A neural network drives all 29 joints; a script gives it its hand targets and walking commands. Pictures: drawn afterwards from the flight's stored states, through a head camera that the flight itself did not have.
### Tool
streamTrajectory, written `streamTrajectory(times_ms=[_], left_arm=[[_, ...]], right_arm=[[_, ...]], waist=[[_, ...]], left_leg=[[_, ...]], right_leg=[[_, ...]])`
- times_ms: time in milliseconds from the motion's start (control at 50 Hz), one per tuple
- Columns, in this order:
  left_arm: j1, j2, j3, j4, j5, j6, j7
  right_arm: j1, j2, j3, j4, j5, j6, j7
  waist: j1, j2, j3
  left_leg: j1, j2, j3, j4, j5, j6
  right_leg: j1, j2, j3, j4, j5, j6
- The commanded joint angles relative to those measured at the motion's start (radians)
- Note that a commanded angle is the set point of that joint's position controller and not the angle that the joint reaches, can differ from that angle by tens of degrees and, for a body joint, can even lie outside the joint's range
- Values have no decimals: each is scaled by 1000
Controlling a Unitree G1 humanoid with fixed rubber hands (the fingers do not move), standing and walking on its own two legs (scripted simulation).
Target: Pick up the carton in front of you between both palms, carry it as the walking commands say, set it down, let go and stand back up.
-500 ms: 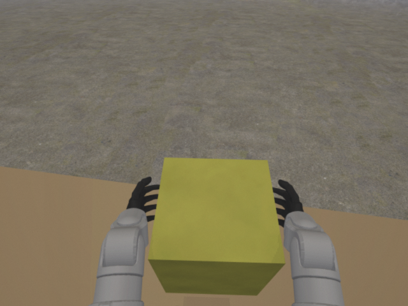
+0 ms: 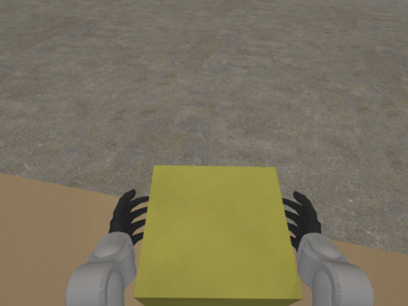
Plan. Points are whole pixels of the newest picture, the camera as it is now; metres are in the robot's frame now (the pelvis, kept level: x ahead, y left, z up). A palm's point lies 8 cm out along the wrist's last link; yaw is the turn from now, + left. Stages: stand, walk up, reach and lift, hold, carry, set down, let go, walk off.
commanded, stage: carry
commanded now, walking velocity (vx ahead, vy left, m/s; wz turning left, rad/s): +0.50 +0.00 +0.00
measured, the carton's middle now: (212, 247) +0.24 +0.01 +0.03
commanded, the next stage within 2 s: none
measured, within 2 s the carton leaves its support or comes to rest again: neither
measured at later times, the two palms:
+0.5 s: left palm (166, 117) +0.57 +0.15 +0.08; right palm (281, 126) +0.56 -0.16 +0.08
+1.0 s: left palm (184, 54) +0.95 +0.14 +0.10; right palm (268, 58) +0.94 -0.17 +0.10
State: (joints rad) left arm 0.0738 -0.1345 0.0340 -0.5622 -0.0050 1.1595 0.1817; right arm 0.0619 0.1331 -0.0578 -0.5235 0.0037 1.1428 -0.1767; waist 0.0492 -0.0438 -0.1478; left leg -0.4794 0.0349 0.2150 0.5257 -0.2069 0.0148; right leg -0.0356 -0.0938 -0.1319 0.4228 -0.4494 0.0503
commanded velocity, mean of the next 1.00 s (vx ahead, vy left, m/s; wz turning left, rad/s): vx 0.50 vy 0.00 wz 0.00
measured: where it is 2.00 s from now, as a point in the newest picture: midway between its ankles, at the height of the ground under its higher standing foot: (213, 171)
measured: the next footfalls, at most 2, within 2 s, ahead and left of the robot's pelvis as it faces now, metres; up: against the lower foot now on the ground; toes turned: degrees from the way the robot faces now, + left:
right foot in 0.50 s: +0.50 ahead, -0.09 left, +0.00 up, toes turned -9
left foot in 0.98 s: +0.76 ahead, +0.08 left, +0.00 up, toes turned +4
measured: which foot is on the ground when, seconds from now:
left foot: down 0.00-0.52, up 0.54-0.96, down 0.98-1.00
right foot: down 0.00-0.02, up 0.04-0.48, down 0.50-1.00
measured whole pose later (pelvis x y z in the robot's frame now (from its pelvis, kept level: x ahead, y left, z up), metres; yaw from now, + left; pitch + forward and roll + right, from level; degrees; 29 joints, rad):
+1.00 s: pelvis +0.61 +0.00 -0.01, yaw -2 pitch +4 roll +0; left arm -0.42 -0.14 0.25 -0.10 0.04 0.94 0.20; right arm -0.44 0.13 -0.26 -0.06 -0.04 0.94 -0.20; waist -0.01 -0.01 -0.04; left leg -0.53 0.01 0.14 0.60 -0.12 0.08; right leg -0.13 -0.01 -0.16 0.63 -0.50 -0.04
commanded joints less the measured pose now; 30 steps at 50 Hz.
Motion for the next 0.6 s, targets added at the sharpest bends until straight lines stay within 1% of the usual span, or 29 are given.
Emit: streamTrajectory(times_ms=[0,20,40,60,80,100,120,140,160,200,240,280,300,340,400,420,440,460,480,500,520,540,560,580], left_arm=[[-381,-547,-494,-106,-189,-18,9],[-397,-532,-493,-123,-199,-12,12],[-401,-537,-504,-111,-211,-9,11],[-400,-560,-497,-92,-210,-10,7],[-390,-598,-492,-68,-207,-15,1],[-372,-630,-481,-44,-193,-22,-3],[-351,-653,-474,-28,-176,-30,-7],[-328,-668,-471,-23,-157,-37,-11],[-308,-680,-475,-17,-143,-44,-15],[-280,-691,-485,-22,-113,-57,-24],[-281,-679,-492,-24,-87,-63,-29],[-310,-640,-496,-12,-77,-67,-25],[-337,-617,-494,-6,-78,-67,-21],[-407,-569,-481,17,-81,-67,-8],[-492,-532,-447,81,-89,-71,11],[-515,-536,-438,105,-93,-75,13],[-532,-543,-428,133,-96,-80,13],[-547,-552,-416,165,-96,-88,12],[-564,-562,-402,201,-92,-98,11],[-572,-569,-387,230,-80,-106,8],[-623,-572,-376,256,-86,-118,9],[-637,-615,-388,278,-99,-131,5],[-695,-651,-404,276,-120,-145,-4],[-766,-694,-429,285,-144,-162,-14]], right_arm=[[-276,562,419,-57,115,-17,-39],[-290,553,414,-48,120,-18,-47],[-307,571,421,-67,142,-15,-46],[-333,599,440,-82,157,-17,-40],[-362,624,463,-95,172,-21,-31],[-383,646,487,-103,182,-26,-20],[-398,660,511,-113,191,-31,-7],[-399,670,533,-124,198,-34,6],[-390,674,551,-133,202,-35,18],[-376,677,583,-145,213,-39,44],[-382,656,599,-142,214,-43,65],[-395,605,588,-116,206,-46,70],[-405,580,577,-96,199,-48,67],[-427,536,538,-41,177,-52,48],[-470,504,472,43,133,-61,9],[-494,511,463,64,125,-65,0],[-524,524,460,82,121,-71,-5],[-563,537,457,98,118,-77,-8],[-598,551,458,118,116,-84,-10],[-647,565,455,138,111,-92,-13],[-673,586,468,141,115,-98,-13],[-719,606,466,157,117,-110,-14],[-754,646,462,188,115,-124,-16],[-785,682,445,218,107,-143,-16]], waist=[[-79,95,-159],[-83,343,-179],[-78,270,-160],[-77,185,-149],[-75,106,-152],[-70,55,-148],[-63,45,-147],[-62,71,-137],[-63,93,-128],[-65,118,-98],[-67,128,-71],[-69,155,-49],[-71,171,-35],[-76,193,3],[-85,204,50],[-85,205,44],[-80,211,11],[-49,206,-41],[-10,147,-114],[33,35,-209],[11,-232,-284],[23,-256,-272],[6,-200,-271],[0,-76,-273]], left_leg=[[591,111,-195,-138,-161,50],[683,366,-690,-309,-268,184],[649,423,-774,-337,-210,241],[592,401,-713,-326,-104,239],[554,383,-642,-313,-60,229],[502,361,-561,-322,-42,199],[458,331,-473,-340,-61,162],[432,309,-410,-357,-51,142],[428,294,-363,-376,-45,133],[449,269,-299,-396,-3,128],[494,240,-242,-372,130,126],[505,208,-179,-332,250,123],[507,197,-157,-316,288,123],[508,189,-132,-302,317,126],[505,192,-107,-281,359,122],[508,191,-91,-246,430,113],[513,185,-66,-171,553,100],[498,169,-27,-47,665,82],[443,121,22,156,656,48],[277,90,1,410,419,28],[-36,-65,-57,739,-13,-21],[-169,-96,-196,892,-264,9],[-205,-37,-243,955,-253,44],[-208,-4,-243,940,-222,58]], right_leg=[[-413,-18,-88,355,326,-40],[-633,93,-59,647,11,-6],[-711,35,81,798,-74,-36],[-722,-13,116,853,-43,-61],[-723,-42,130,858,6,-75],[-702,-66,140,808,70,-80],[-664,-73,140,730,119,-80],[-639,-56,109,665,145,-77],[-627,-46,89,607,170,-71],[-648,-30,52,495,232,-60],[-677,-8,19,387,290,-58],[-670,16,-16,312,334,-63],[-668,25,-31,290,354,-67],[-664,35,-53,250,377,-79],[-612,47,-68,192,402,-107],[-565,57,-75,177,396,-120],[-481,81,-95,174,371,-129],[-350,124,-133,156,337,-130],[-158,164,-159,106,300,-123],[67,29,32,76,170,-124],[249,-263,615,-67,23,-269],[252,-288,738,-153,124,-318],[217,-273,625,-110,254,-307],[168,-248,525,-69,352,-282]])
